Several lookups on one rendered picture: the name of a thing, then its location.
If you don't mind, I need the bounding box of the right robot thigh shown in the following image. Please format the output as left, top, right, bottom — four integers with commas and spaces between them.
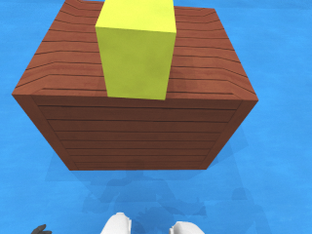
169, 221, 205, 234

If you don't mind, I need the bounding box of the left robot thigh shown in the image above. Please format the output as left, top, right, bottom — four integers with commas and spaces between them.
100, 214, 132, 234

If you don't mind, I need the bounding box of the carton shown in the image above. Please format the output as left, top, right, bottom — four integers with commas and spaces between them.
95, 0, 176, 100

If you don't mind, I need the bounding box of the robot thigh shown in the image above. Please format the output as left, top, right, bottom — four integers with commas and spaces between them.
169, 221, 205, 234
100, 214, 132, 234

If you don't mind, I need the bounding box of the robot left hand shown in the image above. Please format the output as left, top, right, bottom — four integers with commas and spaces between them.
31, 224, 53, 234

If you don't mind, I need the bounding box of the pedestal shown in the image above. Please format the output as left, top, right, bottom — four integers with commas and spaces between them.
12, 0, 259, 171

